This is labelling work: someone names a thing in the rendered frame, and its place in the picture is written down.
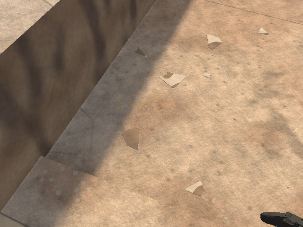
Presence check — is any robot right hand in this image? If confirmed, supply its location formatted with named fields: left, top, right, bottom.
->
left=260, top=212, right=303, bottom=227

